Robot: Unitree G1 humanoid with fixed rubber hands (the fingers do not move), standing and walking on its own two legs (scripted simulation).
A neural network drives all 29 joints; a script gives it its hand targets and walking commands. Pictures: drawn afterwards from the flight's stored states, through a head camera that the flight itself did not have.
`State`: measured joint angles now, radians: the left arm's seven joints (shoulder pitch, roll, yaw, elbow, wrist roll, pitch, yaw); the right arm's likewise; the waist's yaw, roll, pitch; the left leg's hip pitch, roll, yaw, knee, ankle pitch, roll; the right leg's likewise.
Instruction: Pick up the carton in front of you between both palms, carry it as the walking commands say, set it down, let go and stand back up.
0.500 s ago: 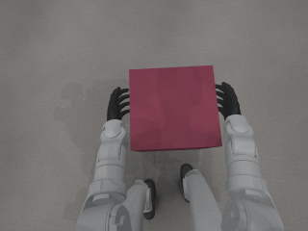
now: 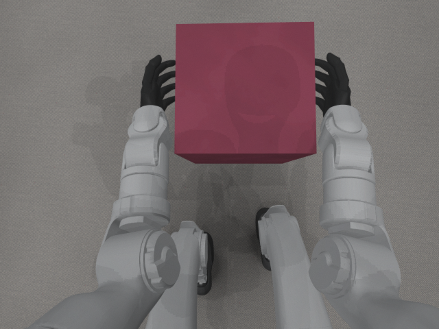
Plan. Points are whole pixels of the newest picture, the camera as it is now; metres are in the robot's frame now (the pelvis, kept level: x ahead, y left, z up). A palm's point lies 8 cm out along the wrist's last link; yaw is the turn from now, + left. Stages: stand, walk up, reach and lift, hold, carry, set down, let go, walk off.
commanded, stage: set down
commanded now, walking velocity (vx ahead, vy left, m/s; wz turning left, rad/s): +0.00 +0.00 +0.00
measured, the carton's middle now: (240, 109) +0.48 -0.06 -0.17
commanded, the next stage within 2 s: none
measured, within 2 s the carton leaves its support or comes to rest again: rests again in 1.98 s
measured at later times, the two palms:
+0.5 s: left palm (180, 106) +0.53 +0.07 -0.24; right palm (314, 115) +0.47 -0.22 -0.24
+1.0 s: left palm (198, 109) +0.56 +0.05 -0.37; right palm (310, 115) +0.49 -0.25 -0.35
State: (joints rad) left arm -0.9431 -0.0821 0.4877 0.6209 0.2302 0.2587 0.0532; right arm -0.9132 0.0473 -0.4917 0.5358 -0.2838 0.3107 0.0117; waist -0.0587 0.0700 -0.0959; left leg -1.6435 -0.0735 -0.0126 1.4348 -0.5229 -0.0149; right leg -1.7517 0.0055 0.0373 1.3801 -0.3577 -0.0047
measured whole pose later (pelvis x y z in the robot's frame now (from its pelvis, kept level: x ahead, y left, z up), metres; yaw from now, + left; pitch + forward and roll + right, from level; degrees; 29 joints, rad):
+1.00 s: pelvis -0.02 +0.01 -0.20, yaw +1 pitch +42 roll +1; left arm -1.53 0.24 0.13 0.98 -0.01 0.26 0.17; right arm -1.39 -0.22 -0.44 0.78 -0.04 0.30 -0.04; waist -0.16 0.03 0.32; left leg -2.19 -0.12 0.00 2.16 -0.70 -0.02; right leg -2.30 -0.01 0.03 2.06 -0.49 0.02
